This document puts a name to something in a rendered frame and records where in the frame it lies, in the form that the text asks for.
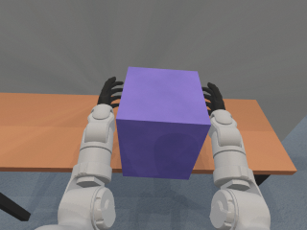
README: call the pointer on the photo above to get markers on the left robot upper arm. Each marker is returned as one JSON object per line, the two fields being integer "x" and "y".
{"x": 90, "y": 208}

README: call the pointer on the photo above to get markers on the table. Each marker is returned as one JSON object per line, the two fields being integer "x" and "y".
{"x": 42, "y": 133}

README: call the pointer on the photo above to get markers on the right robot upper arm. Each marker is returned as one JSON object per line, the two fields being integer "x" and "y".
{"x": 238, "y": 210}

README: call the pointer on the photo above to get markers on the right robot hand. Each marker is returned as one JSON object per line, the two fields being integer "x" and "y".
{"x": 216, "y": 98}

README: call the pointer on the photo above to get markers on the robot right forearm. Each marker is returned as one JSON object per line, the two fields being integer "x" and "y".
{"x": 230, "y": 159}

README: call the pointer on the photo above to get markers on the robot left forearm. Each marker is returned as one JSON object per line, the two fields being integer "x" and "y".
{"x": 93, "y": 167}

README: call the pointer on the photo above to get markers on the carton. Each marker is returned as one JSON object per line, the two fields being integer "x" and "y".
{"x": 162, "y": 122}

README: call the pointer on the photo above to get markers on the left robot hand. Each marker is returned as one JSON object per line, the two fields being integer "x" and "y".
{"x": 105, "y": 96}

